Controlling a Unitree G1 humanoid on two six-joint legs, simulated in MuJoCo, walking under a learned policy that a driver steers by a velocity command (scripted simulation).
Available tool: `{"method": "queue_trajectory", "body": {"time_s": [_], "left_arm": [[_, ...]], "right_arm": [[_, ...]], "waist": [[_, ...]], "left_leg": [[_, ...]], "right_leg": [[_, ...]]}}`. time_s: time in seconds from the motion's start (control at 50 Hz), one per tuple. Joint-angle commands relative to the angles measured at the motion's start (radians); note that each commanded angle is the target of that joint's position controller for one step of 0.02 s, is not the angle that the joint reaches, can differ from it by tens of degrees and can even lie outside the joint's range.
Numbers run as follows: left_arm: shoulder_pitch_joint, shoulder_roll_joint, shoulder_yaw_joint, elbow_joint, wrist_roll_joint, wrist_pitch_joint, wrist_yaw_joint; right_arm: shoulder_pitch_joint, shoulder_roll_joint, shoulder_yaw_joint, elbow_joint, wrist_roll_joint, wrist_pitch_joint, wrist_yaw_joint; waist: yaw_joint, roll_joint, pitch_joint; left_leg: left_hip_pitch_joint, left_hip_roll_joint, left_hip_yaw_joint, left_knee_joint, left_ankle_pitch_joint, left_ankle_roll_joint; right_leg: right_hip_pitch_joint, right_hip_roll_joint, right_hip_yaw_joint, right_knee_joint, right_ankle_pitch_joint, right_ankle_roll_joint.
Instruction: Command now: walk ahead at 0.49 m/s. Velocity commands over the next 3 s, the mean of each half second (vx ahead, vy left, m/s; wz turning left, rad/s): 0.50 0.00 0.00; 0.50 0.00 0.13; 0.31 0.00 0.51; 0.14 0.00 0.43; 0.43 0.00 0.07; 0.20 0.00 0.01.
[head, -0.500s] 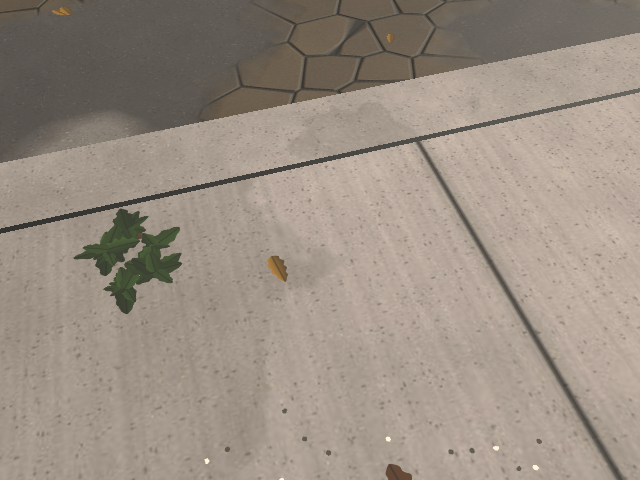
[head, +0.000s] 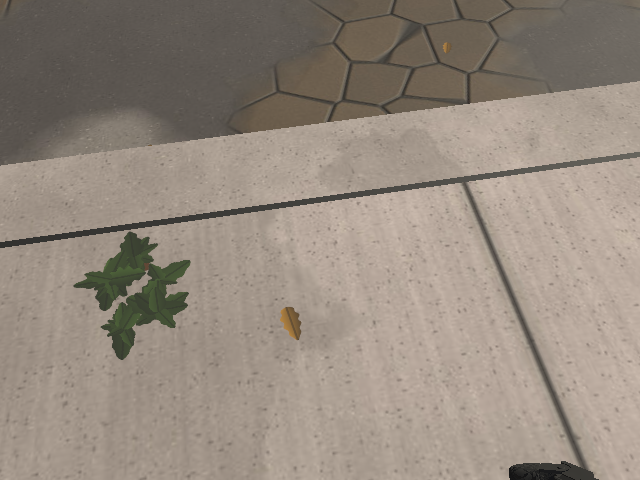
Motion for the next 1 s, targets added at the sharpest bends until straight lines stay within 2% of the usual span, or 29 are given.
{"method": "queue_trajectory", "body": {"time_s": [0.02,0.04,0.06,0.08,0.1,0.12,0.14,0.18,0.22,0.26,0.36,0.42,0.48,0.52,0.54,0.56,0.58,0.6,0.62,0.64,0.66,0.68,0.7,0.72,0.74,0.8,0.86,0.92,1.0], "left_arm": [[-0.019,0.181,0.035,-0.025,0.010,-0.003,0.018],[-0.053,0.196,0.039,-0.030,0.005,0.001,0.014],[-0.063,0.158,0.028,-0.059,0.000,-0.002,0.005],[0.091,0.039,0.012,-0.057,-0.016,0.006,-0.007],[0.000,0.153,0.034,-0.057,0.008,0.008,-0.004],[-0.100,0.167,0.042,-0.095,0.009,0.002,-0.011],[-0.142,0.161,0.044,-0.101,0.011,0.000,-0.015],[-0.117,0.113,0.038,-0.092,0.024,0.024,-0.026],[-0.126,0.080,0.033,-0.094,0.027,0.041,-0.037],[-0.212,0.088,0.035,-0.126,0.026,0.050,-0.042],[-0.446,0.089,0.028,-0.196,0.011,0.051,-0.045],[-0.543,0.085,0.021,-0.220,0.007,0.051,-0.045],[-0.617,0.095,0.022,-0.246,0.007,0.045,-0.043],[-0.617,0.107,0.026,-0.255,0.008,0.038,-0.041],[-0.577,0.114,0.031,-0.245,0.008,0.033,-0.037],[-0.491,0.128,0.040,-0.217,0.010,0.027,-0.030],[-0.333,0.147,0.053,-0.163,0.014,0.018,-0.022],[-0.154,0.199,0.074,-0.110,0.034,0.008,-0.010],[-0.020,0.314,0.105,-0.096,0.060,0.007,-0.002],[-0.049,0.279,0.103,-0.089,0.022,0.023,-0.017],[-0.166,0.235,0.092,-0.098,0.000,0.026,-0.021],[-0.247,0.173,0.077,-0.110,-0.003,0.020,-0.026],[-0.279,0.135,0.067,-0.106,0.000,0.013,-0.027],[-0.279,0.102,0.056,-0.089,-0.002,0.007,-0.023],[-0.262,0.090,0.051,-0.075,0.000,0.000,-0.021],[-0.192,0.129,0.059,-0.039,0.001,-0.021,-0.017],[-0.140,0.127,0.054,-0.023,0.005,-0.024,-0.014],[-0.114,0.123,0.047,-0.017,0.002,-0.027,-0.009],[-0.037,0.133,0.045,0.010,0.005,-0.025,0.007]], "right_arm": [[0.233,-0.141,-0.046,0.035,0.004,-0.018,-0.026],[0.383,-0.159,-0.058,0.082,-0.002,-0.026,-0.036],[0.527,-0.229,-0.080,0.106,-0.024,-0.028,-0.049],[0.499,-0.268,-0.087,0.104,-0.040,-0.026,-0.040],[0.427,-0.206,-0.083,0.101,0.010,-0.021,-0.027],[0.316,-0.156,-0.069,0.084,0.017,-0.024,-0.023],[0.275,-0.107,-0.058,0.084,0.011,-0.034,-0.018],[0.298,-0.061,-0.040,0.118,0.007,-0.053,-0.023],[0.352,-0.077,-0.040,0.151,0.010,-0.071,-0.026],[0.391,-0.110,-0.045,0.171,0.012,-0.078,-0.025],[0.493,-0.109,-0.035,0.199,0.015,-0.074,-0.023],[0.557,-0.112,-0.030,0.219,0.010,-0.071,-0.031],[0.594,-0.119,-0.029,0.237,-0.002,-0.065,-0.040],[0.583,-0.132,-0.032,0.244,-0.008,-0.062,-0.048],[0.561,-0.138,-0.033,0.243,-0.008,-0.061,-0.051],[0.545,-0.148,-0.036,0.243,-0.008,-0.060,-0.052],[0.526,-0.153,-0.037,0.242,-0.003,-0.057,-0.051],[0.510,-0.141,-0.031,0.225,0.005,-0.060,-0.048],[0.595,-0.039,-0.008,0.189,0.045,-0.062,-0.037],[0.600,-0.108,-0.032,0.210,0.028,-0.060,-0.039],[0.503,-0.132,-0.044,0.181,0.012,-0.058,-0.038],[0.437,-0.115,-0.041,0.161,0.007,-0.063,-0.032],[0.414,-0.096,-0.043,0.158,0.003,-0.057,-0.029],[0.424,-0.079,-0.041,0.159,-0.013,-0.043,-0.024],[0.443,-0.054,-0.038,0.167,-0.019,-0.029,-0.016],[0.398,-0.047,-0.041,0.149,-0.014,-0.006,-0.004],[0.264,-0.058,-0.043,0.102,-0.006,0.000,0.000],[0.157,-0.045,-0.034,0.064,-0.001,-0.006,0.005],[0.029,-0.037,-0.022,0.016,-0.005,-0.008,0.010]], "waist": [[-0.164,-0.116,-0.108],[-0.237,-0.101,-0.170],[-0.279,0.000,-0.275],[-0.151,0.184,-0.334],[-0.167,0.016,-0.242],[-0.121,0.014,-0.087],[-0.094,-0.031,-0.022],[-0.034,-0.022,0.000],[-0.020,-0.008,0.003],[-0.026,0.008,0.023],[-0.090,0.028,0.036],[-0.126,0.045,0.032],[-0.144,0.052,0.037],[-0.124,0.056,0.037],[-0.096,0.061,0.020],[-0.058,0.068,-0.021],[0.010,0.049,-0.098],[0.078,0.024,-0.201],[0.070,-0.181,-0.371],[0.059,-0.153,-0.400],[0.008,-0.095,-0.212],[-0.016,-0.058,-0.113],[-0.049,-0.049,-0.055],[-0.080,-0.065,-0.031],[-0.095,-0.072,-0.034],[-0.107,-0.068,-0.016],[-0.084,-0.072,0.024],[-0.065,-0.074,0.034],[-0.025,-0.072,0.051]], "left_leg": [[0.320,-0.065,-0.009,-0.049,-0.068,0.059],[0.515,-0.028,-0.046,-0.123,-0.036,0.087],[0.728,0.184,-0.278,-0.136,-0.186,0.146],[0.950,0.451,-0.778,-0.192,-0.172,0.319],[0.827,0.401,-0.808,-0.325,-0.378,0.308],[0.654,0.371,-0.657,-0.389,-0.412,0.267],[0.528,0.329,-0.570,-0.430,-0.307,0.232],[0.392,0.256,-0.418,-0.462,-0.143,0.171],[0.359,0.227,-0.337,-0.479,-0.029,0.158],[0.359,0.209,-0.281,-0.504,0.017,0.148],[0.440,0.162,-0.194,-0.491,0.207,0.082],[0.537,0.170,-0.184,-0.467,0.273,0.069],[0.661,0.210,-0.194,-0.420,0.345,0.089],[0.713,0.239,-0.193,-0.372,0.442,0.093],[0.713,0.242,-0.180,-0.320,0.559,0.083],[0.707,0.238,-0.169,-0.229,0.685,0.070],[0.671,0.210,-0.142,-0.062,0.718,0.053],[0.493,0.177,-0.121,0.161,0.514,0.036],[0.136,0.037,-0.041,0.564,-0.020,-0.016],[-0.007,-0.039,-0.139,0.730,-0.462,-0.008],[-0.075,0.031,-0.176,0.740,-0.370,0.001],[-0.062,0.066,-0.174,0.685,-0.292,0.000],[-0.020,0.097,-0.169,0.623,-0.254,-0.004],[0.032,0.114,-0.167,0.576,-0.236,-0.015],[0.068,0.115,-0.158,0.554,-0.224,-0.024],[0.017,0.115,-0.151,0.517,-0.157,-0.037],[-0.079,0.115,-0.153,0.413,-0.035,-0.042],[-0.070,0.102,-0.117,0.246,0.074,-0.042],[-0.065,0.086,-0.045,0.088,0.089,-0.019]], "right_leg": [[-0.072,-0.289,0.050,0.359,1.305,0.016],[-0.168,-0.268,0.033,0.555,1.173,0.014],[-0.349,-0.201,-0.005,0.862,0.773,0.004],[-0.737,-0.015,-0.012,1.231,-0.186,0.035],[-0.838,-0.057,0.066,1.250,-0.096,0.004],[-0.855,-0.110,0.062,1.188,0.013,-0.002],[-0.808,-0.137,0.057,1.130,0.058,-0.001],[-0.700,-0.174,0.052,1.044,0.080,0.024],[-0.690,-0.186,0.025,0.989,0.099,0.045],[-0.755,-0.210,-0.001,0.918,0.171,0.062],[-0.819,-0.206,-0.061,0.651,0.364,0.087],[-0.819,-0.180,-0.082,0.535,0.403,0.083],[-0.840,-0.158,-0.086,0.463,0.347,0.065],[-0.807,-0.142,-0.085,0.418,0.271,0.038],[-0.734,-0.119,-0.093,0.390,0.227,0.020],[-0.619,-0.087,-0.102,0.364,0.192,0.001],[-0.434,-0.059,-0.114,0.297,0.225,-0.025],[-0.163,-0.156,-0.014,0.298,0.219,-0.068],[0.173,-0.477,0.432,0.276,0.138,-0.197],[0.159,-0.537,0.681,0.143,0.125,-0.248],[0.002,-0.485,0.519,0.113,0.074,-0.211],[-0.145,-0.445,0.405,0.066,0.123,-0.181],[-0.248,-0.394,0.313,0.032,0.187,-0.141],[-0.325,-0.352,0.242,0.010,0.242,-0.110],[-0.356,-0.333,0.198,-0.002,0.284,-0.100],[-0.366,-0.321,0.096,-0.038,0.374,-0.091],[-0.341,-0.301,0.016,-0.063,0.412,-0.062],[-0.314,-0.287,-0.059,-0.061,0.487,-0.035],[-0.191,-0.321,-0.116,-0.038,0.593,-0.026]]}}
